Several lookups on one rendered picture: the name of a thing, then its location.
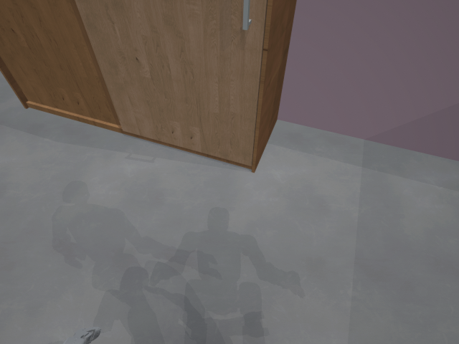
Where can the robot left hand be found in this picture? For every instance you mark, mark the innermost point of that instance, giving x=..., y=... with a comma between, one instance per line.
x=84, y=336

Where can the wardrobe door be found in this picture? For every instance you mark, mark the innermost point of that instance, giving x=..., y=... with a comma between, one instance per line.
x=45, y=46
x=183, y=72

